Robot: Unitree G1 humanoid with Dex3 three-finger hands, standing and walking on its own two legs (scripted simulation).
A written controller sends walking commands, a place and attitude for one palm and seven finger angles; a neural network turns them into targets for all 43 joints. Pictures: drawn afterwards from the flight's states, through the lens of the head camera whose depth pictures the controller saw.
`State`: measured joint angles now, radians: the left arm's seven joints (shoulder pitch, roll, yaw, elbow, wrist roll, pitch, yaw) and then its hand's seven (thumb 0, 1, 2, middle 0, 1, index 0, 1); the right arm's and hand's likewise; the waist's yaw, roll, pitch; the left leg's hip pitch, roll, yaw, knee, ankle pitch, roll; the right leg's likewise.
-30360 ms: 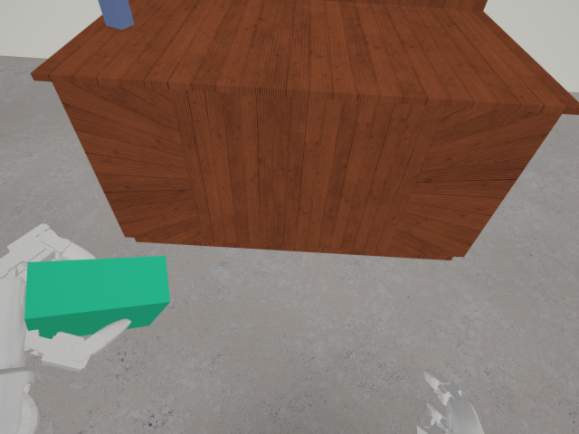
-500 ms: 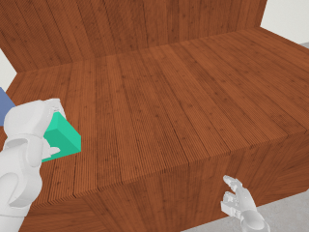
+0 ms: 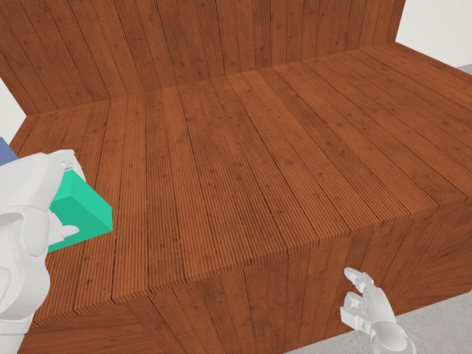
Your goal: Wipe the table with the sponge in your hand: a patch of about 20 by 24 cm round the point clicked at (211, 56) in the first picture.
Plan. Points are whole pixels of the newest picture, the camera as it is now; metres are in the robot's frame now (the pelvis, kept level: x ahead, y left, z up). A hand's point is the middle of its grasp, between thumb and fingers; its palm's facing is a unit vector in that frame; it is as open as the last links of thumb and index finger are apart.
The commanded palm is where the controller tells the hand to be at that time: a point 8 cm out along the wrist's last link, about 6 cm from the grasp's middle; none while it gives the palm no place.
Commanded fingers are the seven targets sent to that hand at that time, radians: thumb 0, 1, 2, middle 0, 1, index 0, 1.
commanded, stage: move the sponge above the wiping area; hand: left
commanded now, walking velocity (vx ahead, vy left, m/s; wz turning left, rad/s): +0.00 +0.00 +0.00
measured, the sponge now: (67, 219) +0.24 +0.32 +0.15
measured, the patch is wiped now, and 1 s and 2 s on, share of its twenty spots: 0.00 0.00 0.00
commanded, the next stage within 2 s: lower the sponge onto the table in 1.76 s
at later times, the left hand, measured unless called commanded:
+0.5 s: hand (54, 212) +0.23 +0.31 +0.18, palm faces +0.20 -0.09 -0.98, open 9.4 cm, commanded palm +0.19 +0.29 +0.24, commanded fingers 0.00 0.10 1.30 -1.20 -1.60 -1.20 -1.60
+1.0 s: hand (76, 220) +0.23 +0.29 +0.16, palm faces +0.11 -0.12 -0.99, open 9.4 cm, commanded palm +0.19 +0.29 +0.24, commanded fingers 0.00 0.10 1.30 -1.20 -1.60 -1.20 -1.60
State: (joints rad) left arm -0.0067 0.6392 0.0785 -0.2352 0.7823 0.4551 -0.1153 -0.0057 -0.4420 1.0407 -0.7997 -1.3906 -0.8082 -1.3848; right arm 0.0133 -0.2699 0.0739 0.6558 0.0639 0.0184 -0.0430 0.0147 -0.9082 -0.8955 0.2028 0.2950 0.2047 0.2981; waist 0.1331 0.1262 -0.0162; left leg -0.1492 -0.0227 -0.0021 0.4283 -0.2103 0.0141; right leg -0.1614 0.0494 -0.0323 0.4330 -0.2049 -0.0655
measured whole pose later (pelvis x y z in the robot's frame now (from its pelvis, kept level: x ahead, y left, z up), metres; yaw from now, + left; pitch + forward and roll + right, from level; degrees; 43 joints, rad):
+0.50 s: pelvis +0.00 +0.00 +0.00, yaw +0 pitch -4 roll +0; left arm 0.05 0.61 0.08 -0.29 0.76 0.49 -0.12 -0.01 -0.44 1.04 -0.80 -1.39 -0.81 -1.39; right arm 0.01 -0.27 0.08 0.63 0.08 0.03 -0.04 0.01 -0.91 -0.90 0.20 0.30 0.20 0.30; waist 0.13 0.13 -0.02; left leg -0.15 -0.03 0.00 0.43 -0.20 0.02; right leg -0.16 0.05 -0.03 0.43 -0.19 -0.06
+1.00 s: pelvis -0.01 +0.00 +0.00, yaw +0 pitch -4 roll +0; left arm 0.05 0.59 0.01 -0.28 0.78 0.49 -0.16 -0.01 -0.44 1.04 -0.80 -1.39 -0.81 -1.39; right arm 0.02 -0.28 0.08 0.62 0.07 0.02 -0.04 0.01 -0.91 -0.90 0.20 0.30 0.20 0.30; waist 0.12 0.13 -0.02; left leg -0.16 -0.03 0.00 0.43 -0.20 0.02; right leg -0.17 0.05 -0.03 0.43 -0.20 -0.06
